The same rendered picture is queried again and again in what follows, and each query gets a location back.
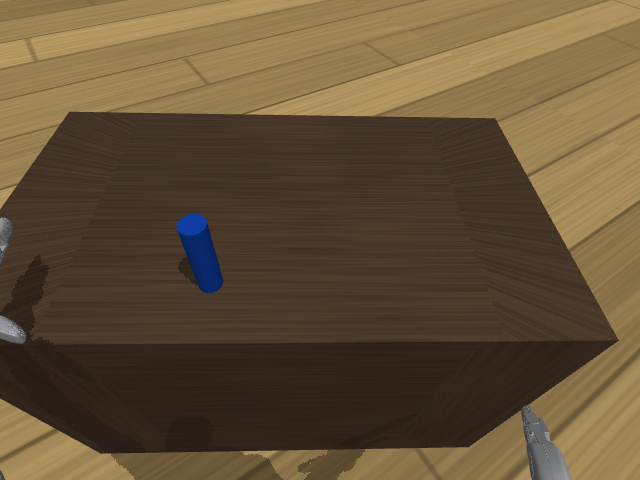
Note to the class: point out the left robot hand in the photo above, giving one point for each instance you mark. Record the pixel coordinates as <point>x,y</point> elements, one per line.
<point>9,330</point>

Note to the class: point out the can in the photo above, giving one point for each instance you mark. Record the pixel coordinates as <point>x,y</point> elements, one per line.
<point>197,242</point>

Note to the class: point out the right robot hand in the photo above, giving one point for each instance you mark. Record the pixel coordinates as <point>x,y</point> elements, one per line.
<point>546,460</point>

